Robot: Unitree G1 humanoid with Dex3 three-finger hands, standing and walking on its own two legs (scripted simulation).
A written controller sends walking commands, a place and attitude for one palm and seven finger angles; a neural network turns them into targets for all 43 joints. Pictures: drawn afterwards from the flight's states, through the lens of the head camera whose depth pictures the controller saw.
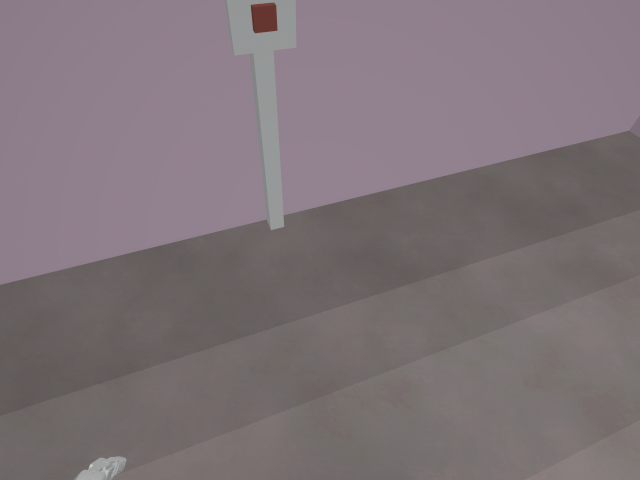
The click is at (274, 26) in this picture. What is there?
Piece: button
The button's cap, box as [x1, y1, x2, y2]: [251, 3, 276, 32]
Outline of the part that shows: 274,3 251,5 254,32 276,30 276,11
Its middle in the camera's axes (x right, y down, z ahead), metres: -0.15 -0.58 +1.01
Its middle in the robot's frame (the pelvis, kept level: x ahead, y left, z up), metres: +1.16 +0.21 +0.09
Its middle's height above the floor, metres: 0.86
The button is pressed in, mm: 0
